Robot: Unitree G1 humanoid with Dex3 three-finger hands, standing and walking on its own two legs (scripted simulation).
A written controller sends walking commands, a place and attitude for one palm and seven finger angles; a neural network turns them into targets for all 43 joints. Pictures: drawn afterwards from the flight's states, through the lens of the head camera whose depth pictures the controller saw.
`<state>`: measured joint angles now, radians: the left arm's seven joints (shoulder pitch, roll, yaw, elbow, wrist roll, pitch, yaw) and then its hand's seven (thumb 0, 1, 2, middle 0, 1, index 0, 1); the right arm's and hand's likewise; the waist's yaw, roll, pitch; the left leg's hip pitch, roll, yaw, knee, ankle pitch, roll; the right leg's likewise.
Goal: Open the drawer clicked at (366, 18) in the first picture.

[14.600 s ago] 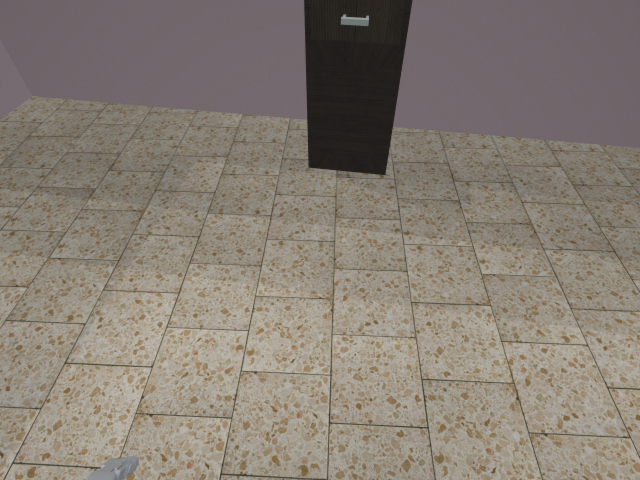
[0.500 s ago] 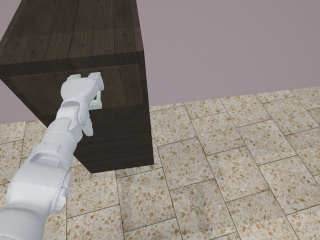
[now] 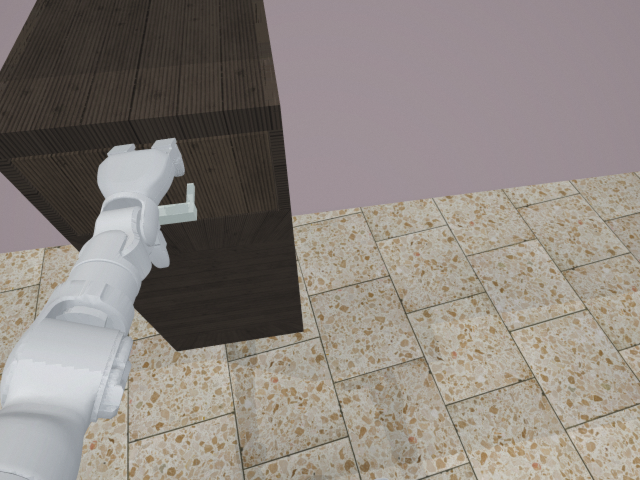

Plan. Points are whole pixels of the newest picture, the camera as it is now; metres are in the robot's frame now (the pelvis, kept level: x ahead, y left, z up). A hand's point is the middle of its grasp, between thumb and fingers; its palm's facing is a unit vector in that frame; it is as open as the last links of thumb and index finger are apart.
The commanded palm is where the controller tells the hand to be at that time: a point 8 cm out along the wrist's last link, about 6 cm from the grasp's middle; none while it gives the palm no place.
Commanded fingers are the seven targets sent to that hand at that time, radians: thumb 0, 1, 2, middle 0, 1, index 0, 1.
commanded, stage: lower the fingers behind the handle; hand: left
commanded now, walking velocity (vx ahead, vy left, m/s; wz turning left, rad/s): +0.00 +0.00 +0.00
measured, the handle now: (162, 204) +0.53 +0.22 -0.01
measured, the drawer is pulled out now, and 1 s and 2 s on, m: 0.00 0.00 0.00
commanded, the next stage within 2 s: lift the fingers back up to retry in 1.56 s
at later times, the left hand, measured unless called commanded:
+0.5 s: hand (167, 217) +0.49 +0.20 +0.01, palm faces -0.07 -0.03 -1.00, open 13.8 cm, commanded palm +0.47 +0.20 +0.06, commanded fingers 0.00 -0.50 0.30 -0.30 -1.20 -0.30 -1.20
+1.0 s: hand (167, 222) +0.49 +0.20 +0.00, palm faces -0.02 -0.02 -1.00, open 13.8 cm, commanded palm +0.46 +0.21 +0.02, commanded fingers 0.00 -0.50 0.30 -0.30 -1.20 -0.30 -1.20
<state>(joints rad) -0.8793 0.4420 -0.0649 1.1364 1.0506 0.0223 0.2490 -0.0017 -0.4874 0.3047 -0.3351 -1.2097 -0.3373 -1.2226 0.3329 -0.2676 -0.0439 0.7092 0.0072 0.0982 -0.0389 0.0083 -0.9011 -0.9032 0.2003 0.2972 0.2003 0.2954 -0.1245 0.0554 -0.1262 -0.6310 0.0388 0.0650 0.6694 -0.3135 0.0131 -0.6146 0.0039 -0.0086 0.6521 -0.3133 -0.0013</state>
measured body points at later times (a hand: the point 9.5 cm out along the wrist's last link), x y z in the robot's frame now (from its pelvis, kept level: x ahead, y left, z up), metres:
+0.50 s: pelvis +0.00 +0.01 -0.01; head +0.10 +0.00 +0.43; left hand +0.49 +0.19 +0.06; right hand +0.01 -0.26 -0.15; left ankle +0.00 +0.11 -0.72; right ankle -0.01 -0.12 -0.72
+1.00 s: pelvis -0.01 +0.01 -0.02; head +0.10 +0.00 +0.41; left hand +0.48 +0.20 +0.05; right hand +0.01 -0.27 -0.15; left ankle +0.00 +0.11 -0.72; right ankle -0.01 -0.12 -0.72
